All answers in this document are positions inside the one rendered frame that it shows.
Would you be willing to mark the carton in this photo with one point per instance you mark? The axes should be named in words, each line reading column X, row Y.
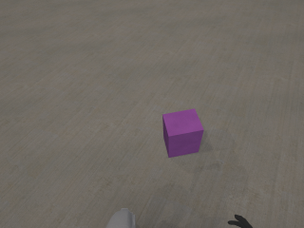
column 182, row 132

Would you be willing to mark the robot left thigh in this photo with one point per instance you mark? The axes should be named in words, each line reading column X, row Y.
column 122, row 219

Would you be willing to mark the robot right hand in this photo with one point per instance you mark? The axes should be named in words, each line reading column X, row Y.
column 242, row 222

